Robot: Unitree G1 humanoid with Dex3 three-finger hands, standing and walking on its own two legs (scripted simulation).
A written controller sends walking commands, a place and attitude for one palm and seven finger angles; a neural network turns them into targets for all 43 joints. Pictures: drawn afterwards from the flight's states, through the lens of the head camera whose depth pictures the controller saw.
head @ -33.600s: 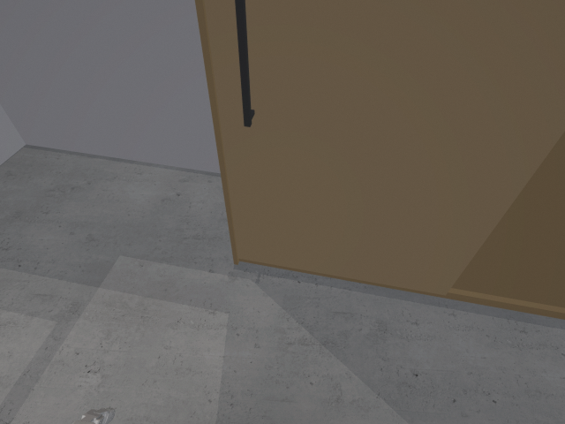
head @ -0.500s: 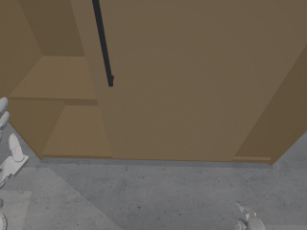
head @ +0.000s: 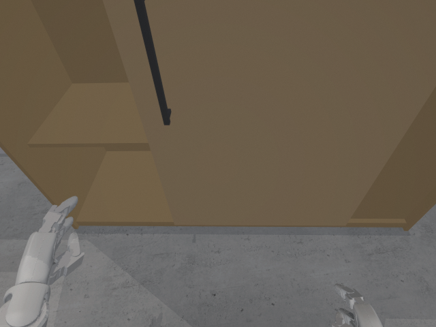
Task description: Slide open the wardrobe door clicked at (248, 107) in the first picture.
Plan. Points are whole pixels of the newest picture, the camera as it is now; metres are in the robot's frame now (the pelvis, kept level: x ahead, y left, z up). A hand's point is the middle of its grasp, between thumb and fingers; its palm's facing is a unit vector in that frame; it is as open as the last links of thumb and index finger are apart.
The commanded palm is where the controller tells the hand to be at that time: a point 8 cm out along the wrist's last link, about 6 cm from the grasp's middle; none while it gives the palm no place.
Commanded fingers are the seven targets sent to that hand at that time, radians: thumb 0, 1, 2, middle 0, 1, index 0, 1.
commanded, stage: let the arm hang, fingers relaxed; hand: left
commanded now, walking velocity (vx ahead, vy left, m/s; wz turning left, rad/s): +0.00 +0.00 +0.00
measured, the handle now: (156, 67) +0.67 +0.21 +0.15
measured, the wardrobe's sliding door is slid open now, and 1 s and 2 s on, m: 0.52 0.52 0.52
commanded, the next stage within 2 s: look to check the result in 1.00 s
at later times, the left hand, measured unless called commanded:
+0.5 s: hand out of the picture -0.01 +0.22 -0.16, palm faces +0.01 -0.96 -0.28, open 7.3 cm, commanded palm none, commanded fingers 0.00 0.90 0.90 -0.20 -0.30 -0.20 -0.30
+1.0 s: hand out of the picture +0.08 +0.21 -0.15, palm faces -0.02 -0.97 -0.26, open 7.4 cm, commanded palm none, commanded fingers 0.00 0.90 0.90 -0.20 -0.30 -0.20 -0.30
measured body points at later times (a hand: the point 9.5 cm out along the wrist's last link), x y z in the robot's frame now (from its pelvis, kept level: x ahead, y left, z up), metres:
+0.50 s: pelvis -0.02 +0.00 +0.01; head +0.00 -0.01 +0.46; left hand -0.01 +0.27 -0.14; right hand -0.01 -0.26 -0.14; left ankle +0.00 +0.11 -0.73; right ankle +0.00 -0.09 -0.73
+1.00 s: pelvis +0.00 +0.00 +0.02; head +0.01 +0.00 +0.47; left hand +0.08 +0.26 -0.13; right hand +0.06 -0.27 -0.13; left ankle +0.00 +0.11 -0.73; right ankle +0.00 -0.09 -0.73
